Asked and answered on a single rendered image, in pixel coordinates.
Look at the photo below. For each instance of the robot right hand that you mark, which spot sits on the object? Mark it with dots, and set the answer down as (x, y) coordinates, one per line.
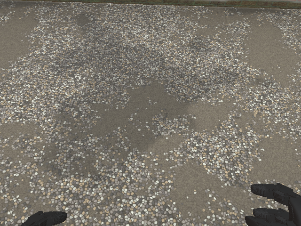
(276, 217)

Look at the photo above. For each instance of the robot left hand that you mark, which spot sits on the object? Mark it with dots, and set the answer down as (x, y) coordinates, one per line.
(45, 219)

